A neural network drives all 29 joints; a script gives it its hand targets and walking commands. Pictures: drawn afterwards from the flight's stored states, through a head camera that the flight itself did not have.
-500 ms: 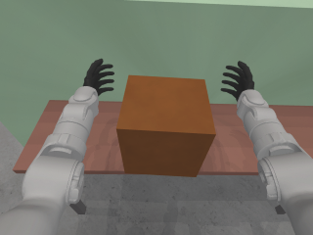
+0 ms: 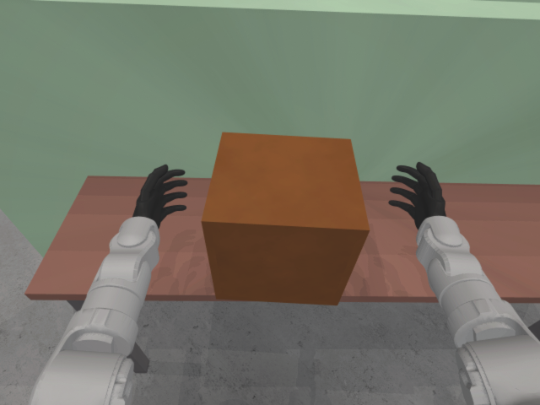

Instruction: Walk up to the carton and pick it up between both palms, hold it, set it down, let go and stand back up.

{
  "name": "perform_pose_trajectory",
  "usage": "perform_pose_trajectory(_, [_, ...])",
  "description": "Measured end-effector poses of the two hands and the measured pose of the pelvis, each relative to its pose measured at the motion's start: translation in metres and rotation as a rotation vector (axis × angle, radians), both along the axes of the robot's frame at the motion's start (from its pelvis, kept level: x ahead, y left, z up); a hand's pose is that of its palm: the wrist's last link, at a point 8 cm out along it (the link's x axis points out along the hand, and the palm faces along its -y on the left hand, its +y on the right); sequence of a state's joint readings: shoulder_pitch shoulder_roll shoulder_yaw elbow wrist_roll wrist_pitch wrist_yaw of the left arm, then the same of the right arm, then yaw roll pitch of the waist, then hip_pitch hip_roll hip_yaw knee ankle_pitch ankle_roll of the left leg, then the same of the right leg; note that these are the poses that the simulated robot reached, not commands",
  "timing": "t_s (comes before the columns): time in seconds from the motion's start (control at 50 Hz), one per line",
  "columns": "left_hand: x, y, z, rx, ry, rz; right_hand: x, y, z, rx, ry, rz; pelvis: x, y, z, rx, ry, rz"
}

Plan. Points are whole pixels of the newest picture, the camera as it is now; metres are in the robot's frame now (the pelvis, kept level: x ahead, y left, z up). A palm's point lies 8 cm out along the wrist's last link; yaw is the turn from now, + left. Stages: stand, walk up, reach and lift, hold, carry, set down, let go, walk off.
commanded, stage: set down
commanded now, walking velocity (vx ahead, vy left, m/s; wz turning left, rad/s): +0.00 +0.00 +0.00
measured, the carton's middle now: (281, 221) +0.45 -0.04 +0.00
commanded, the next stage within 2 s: none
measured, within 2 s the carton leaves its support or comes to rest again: neither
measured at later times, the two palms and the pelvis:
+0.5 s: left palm (138, 265) +0.34 +0.20 +0.03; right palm (430, 261) +0.31 -0.26 +0.04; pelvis +0.01 +0.00 +0.00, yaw +0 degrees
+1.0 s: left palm (130, 317) +0.28 +0.21 -0.02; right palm (419, 311) +0.26 -0.24 -0.01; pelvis +0.02 +0.00 +0.00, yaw +0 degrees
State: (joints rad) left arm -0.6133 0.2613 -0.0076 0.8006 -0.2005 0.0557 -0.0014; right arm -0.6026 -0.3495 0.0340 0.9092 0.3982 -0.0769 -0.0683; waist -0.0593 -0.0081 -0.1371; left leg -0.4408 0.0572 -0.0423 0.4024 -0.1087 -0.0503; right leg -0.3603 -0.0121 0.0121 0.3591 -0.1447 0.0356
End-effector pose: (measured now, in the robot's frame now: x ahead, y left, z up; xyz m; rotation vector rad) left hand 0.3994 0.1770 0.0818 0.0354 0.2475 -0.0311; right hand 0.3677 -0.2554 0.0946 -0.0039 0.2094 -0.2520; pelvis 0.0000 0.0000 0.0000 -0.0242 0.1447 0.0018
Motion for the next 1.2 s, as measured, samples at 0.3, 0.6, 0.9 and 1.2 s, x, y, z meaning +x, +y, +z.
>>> perform_pose_trajectory(0.3, [-0.032,0.013,-0.032,0.002,-0.002,0.017,-0.031,0.002,-0.03,0.015,-0.002,0.01,0.003,-0.001,0.001,0.001,-0.017,0.0])
perform_pose_trajectory(0.6, [-0.068,0.024,-0.062,0.007,0.001,0.026,-0.067,0.0,-0.06,0.017,0.005,0.006,0.012,-0.003,0.002,0.003,-0.041,0.002])
perform_pose_trajectory(0.9, [-0.106,0.032,-0.096,0.008,0.062,0.035,-0.103,0.014,-0.1,0.03,0.067,0.006,0.021,-0.004,0.002,0.006,-0.052,0.002])
perform_pose_trajectory(1.2, [-0.134,0.036,-0.111,0.017,0.132,0.045,-0.119,0.016,-0.117,0.017,0.114,0.006,0.031,-0.006,0.003,0.009,-0.084,0.003])
